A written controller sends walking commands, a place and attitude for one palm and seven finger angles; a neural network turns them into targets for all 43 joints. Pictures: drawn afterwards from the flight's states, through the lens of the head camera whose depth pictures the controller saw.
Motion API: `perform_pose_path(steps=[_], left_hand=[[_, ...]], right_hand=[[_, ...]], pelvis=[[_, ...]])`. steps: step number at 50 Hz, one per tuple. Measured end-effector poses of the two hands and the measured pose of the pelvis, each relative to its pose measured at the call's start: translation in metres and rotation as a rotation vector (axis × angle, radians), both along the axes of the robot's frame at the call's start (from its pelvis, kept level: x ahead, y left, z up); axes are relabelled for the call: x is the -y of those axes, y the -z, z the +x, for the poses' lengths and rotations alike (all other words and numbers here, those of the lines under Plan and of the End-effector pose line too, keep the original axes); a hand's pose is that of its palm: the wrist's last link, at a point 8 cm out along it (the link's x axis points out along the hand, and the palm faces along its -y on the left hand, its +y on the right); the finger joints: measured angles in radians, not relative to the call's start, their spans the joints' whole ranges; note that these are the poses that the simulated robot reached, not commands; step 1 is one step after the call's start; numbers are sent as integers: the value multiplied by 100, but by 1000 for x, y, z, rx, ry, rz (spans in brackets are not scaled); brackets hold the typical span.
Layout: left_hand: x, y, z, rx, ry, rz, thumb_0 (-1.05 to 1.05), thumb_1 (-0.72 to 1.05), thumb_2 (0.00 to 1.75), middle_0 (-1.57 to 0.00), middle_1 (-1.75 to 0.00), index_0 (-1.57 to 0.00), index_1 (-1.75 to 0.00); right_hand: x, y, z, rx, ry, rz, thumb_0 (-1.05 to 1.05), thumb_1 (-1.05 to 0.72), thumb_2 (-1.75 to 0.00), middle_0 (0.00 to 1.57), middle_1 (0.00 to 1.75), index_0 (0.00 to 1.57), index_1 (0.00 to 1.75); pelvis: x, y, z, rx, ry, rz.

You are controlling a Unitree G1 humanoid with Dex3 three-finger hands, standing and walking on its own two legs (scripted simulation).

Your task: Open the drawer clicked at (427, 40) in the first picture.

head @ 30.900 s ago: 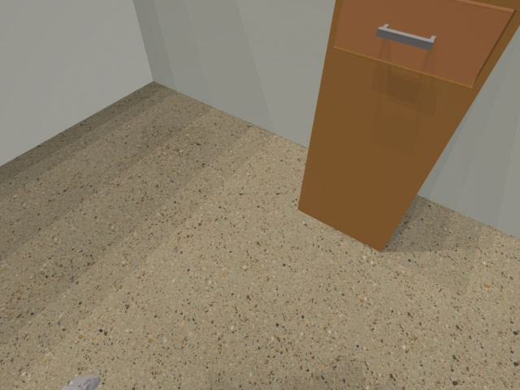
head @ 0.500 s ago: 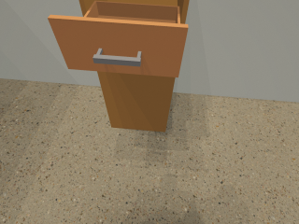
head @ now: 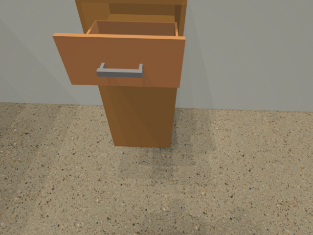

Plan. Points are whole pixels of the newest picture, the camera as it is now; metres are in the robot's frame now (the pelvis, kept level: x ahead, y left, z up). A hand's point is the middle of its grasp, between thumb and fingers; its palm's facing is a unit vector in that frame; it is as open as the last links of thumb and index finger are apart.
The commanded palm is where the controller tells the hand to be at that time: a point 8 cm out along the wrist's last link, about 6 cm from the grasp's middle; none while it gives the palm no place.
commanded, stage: let the arm hang, fingers relaxed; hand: left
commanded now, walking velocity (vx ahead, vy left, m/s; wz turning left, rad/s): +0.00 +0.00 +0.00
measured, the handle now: (121, 69) +0.56 +0.13 +0.14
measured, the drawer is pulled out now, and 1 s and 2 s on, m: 0.29 0.29 0.29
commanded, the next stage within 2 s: look to check the result in 0.10 s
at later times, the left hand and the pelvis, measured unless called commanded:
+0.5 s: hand out of the picture -0.02 +0.17 -0.17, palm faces +0.03 -0.98 -0.19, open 7.4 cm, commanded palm none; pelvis +0.01 +0.00 +0.00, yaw +0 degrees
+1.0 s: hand out of the picture +0.03 +0.18 -0.17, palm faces +0.01 -0.98 -0.22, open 7.4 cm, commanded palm none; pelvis +0.02 +0.00 +0.00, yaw +0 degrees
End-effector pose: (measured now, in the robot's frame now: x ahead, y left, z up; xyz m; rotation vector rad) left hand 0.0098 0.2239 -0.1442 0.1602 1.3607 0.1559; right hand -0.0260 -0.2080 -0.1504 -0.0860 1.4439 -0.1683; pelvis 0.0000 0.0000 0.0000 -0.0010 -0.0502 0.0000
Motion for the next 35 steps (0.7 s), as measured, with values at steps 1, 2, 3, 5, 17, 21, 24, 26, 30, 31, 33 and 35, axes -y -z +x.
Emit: perform_pose_path(steps=[1,2,3,5,17,21,24,26,30,31,33,35], left_hand=[[-1,0,-2,-5,-2,0,1,92,90,-20,-30,-20,-30],[-1,0,-4,-12,-4,0,1,92,90,-20,-30,-20,-30],[-2,0,-7,-20,-6,0,1,92,90,-20,-30,-20,-30],[-2,1,-13,-40,-12,0,1,92,90,-20,-30,-20,-30],[0,0,-42,-135,-41,-12,0,91,90,-20,-30,-20,-30],[2,0,-42,-140,-44,-15,0,91,90,-20,-30,-20,-30],[2,0,-38,-134,-44,-15,0,91,90,-20,-30,-20,-30],[3,0,-34,-126,-43,-15,0,91,90,-20,-30,-20,-30],[3,0,-25,-109,-36,-13,0,91,90,-20,-30,-20,-30],[3,0,-23,-103,-35,-12,0,91,90,-20,-30,-20,-30],[3,0,-17,-93,-31,-10,0,91,90,-20,-30,-20,-30],[2,0,-12,-84,-26,-8,0,91,90,-20,-30,-20,-30]], right_hand=[[0,0,-2,-7,1,-1,1,-92,-90,20,30,20,30],[0,0,-4,-13,2,-1,1,-92,-90,20,30,20,30],[0,-1,-5,-20,3,-2,1,-92,-90,20,30,20,30],[0,-1,-8,-31,2,-4,1,-91,-90,20,30,20,30],[0,-2,6,-30,-12,-13,1,-91,-90,20,30,20,30],[-1,-2,18,-9,-21,-12,1,-91,-90,20,30,20,30],[2,-2,25,1,-29,-18,1,-92,-90,20,30,20,30],[4,-2,30,7,-30,-21,1,-92,-90,20,30,20,30],[8,-3,38,21,-34,-29,1,-92,-90,20,30,20,30],[9,-3,39,24,-35,-30,1,-92,-90,20,30,20,30],[11,-4,43,30,-36,-33,1,-92,-90,20,30,20,30],[12,-4,45,34,-37,-35,1,-92,-90,20,30,20,30]], pelvis=[[0,0,0,-1,0,-1],[0,0,0,-2,0,-1],[-1,0,0,-4,-1,-1],[-1,0,0,-6,-1,-2],[-5,0,4,-18,-1,0],[-5,0,6,-21,0,2],[-5,-1,8,-22,-1,3],[-4,-1,10,-23,-1,4],[-3,-1,13,-24,-1,4],[-3,-1,13,-24,-1,5],[-2,-1,15,-24,0,5],[-2,-1,16,-24,0,5]])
